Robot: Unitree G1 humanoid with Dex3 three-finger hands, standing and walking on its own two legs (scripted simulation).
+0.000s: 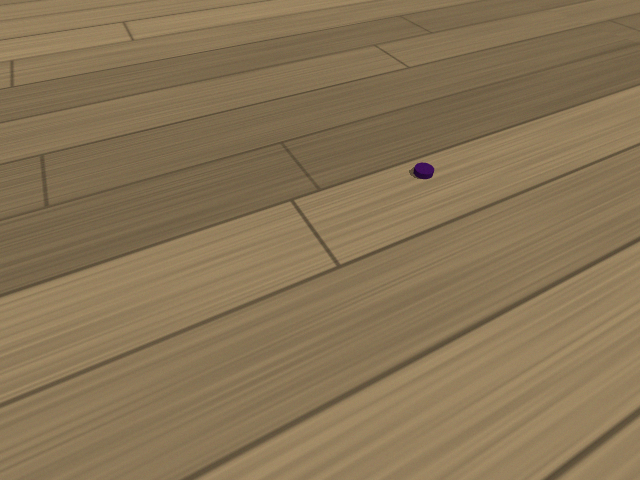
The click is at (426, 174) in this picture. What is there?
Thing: low tin
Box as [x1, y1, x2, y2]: [414, 163, 433, 178]
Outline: 416,164 414,168 414,174 420,178 429,178 432,175 433,167 427,163
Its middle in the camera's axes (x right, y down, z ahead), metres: +0.54 -0.38 +2.03
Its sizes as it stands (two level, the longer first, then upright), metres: 0.100 0.100 0.032
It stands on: the floor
